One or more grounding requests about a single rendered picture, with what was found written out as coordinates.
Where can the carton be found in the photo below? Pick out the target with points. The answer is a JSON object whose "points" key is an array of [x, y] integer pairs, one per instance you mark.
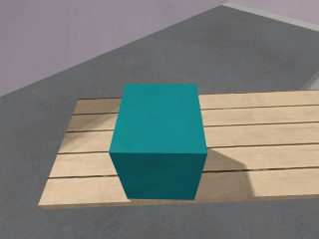
{"points": [[158, 146]]}

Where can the table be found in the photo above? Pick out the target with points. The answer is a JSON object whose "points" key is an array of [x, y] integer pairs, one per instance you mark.
{"points": [[260, 146]]}

